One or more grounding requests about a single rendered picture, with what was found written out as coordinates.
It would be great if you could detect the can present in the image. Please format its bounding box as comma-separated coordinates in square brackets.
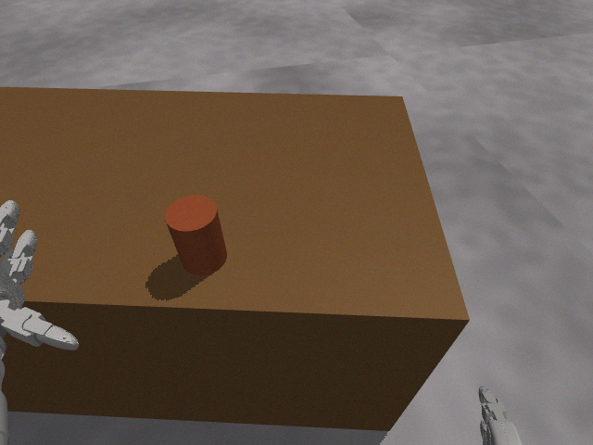
[165, 195, 227, 275]

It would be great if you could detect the right robot hand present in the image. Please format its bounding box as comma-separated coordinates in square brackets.
[479, 386, 523, 445]

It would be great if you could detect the left robot hand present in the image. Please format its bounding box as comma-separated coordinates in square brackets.
[0, 200, 79, 350]

